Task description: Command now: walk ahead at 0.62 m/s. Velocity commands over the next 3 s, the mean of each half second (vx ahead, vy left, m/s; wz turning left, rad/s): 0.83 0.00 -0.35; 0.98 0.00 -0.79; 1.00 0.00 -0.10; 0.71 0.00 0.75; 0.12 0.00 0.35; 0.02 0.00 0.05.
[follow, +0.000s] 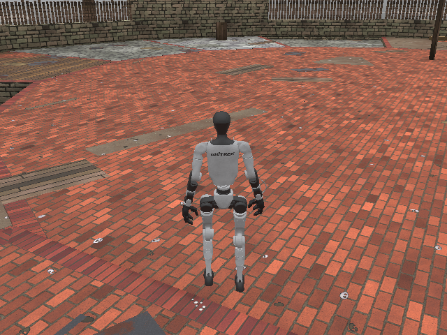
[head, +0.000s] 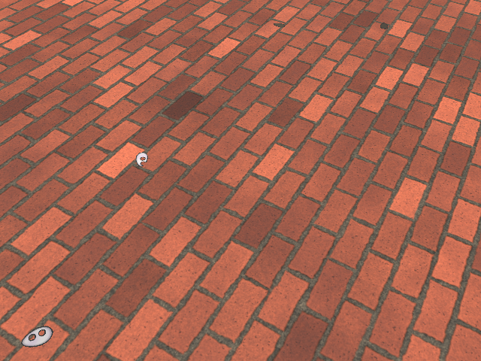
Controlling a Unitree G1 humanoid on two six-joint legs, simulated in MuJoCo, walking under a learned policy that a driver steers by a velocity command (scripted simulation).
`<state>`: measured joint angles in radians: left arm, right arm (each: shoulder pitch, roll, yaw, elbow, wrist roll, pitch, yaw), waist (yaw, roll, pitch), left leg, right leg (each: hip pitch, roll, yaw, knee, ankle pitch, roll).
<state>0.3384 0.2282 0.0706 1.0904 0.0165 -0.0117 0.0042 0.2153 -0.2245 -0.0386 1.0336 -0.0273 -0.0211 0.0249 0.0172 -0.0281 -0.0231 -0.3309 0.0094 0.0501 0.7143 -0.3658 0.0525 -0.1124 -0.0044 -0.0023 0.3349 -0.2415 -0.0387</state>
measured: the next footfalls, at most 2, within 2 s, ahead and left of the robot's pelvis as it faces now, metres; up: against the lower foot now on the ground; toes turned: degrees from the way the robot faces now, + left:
left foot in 0.08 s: +0.06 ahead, +0.12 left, +0.00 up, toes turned +3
right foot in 0.54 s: +0.45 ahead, -0.05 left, +0.00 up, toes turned -20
